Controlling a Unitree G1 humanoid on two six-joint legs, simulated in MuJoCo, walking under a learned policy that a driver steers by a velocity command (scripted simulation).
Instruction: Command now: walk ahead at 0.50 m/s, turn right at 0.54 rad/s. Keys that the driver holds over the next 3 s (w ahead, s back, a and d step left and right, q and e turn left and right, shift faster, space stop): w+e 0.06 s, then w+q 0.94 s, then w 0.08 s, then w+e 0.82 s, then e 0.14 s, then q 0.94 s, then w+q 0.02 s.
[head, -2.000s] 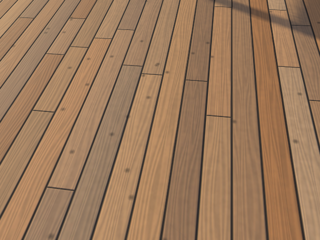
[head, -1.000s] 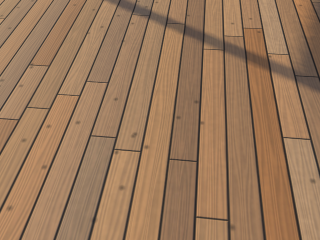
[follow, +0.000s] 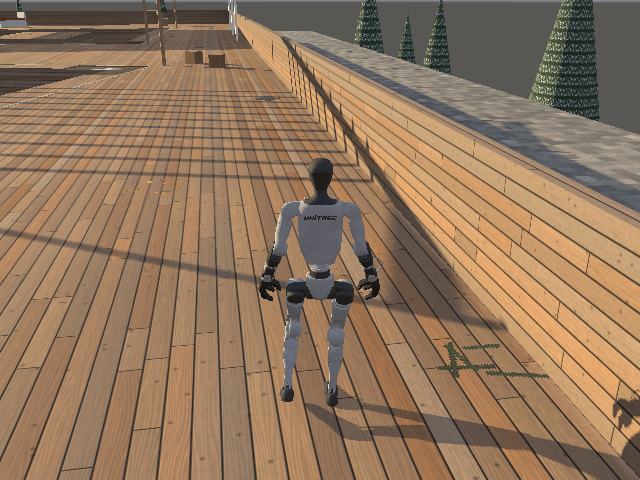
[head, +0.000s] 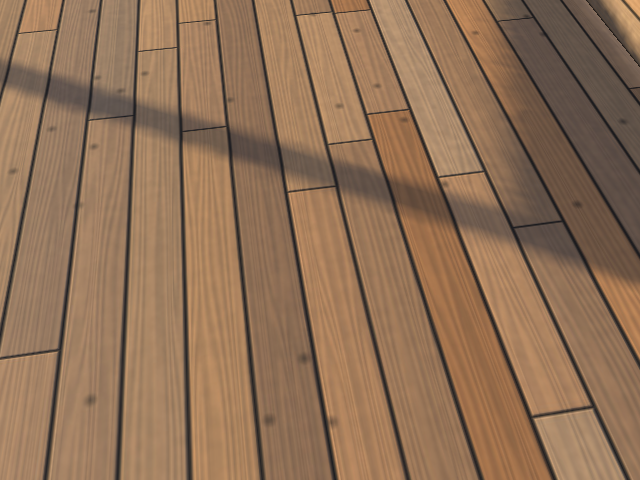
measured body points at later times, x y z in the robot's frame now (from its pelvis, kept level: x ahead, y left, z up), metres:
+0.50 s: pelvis +0.30 +0.07 +0.00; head +0.33 +0.08 +0.45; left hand +0.39 +0.34 -0.12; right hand +0.44 -0.20 -0.11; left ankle +0.35 +0.14 -0.74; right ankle +0.21 -0.07 -0.64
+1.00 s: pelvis +0.59 +0.06 +0.00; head +0.61 +0.06 +0.45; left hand +0.65 +0.37 -0.09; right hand +0.76 -0.18 -0.12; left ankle +0.47 +0.16 -0.64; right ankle +0.66 -0.03 -0.74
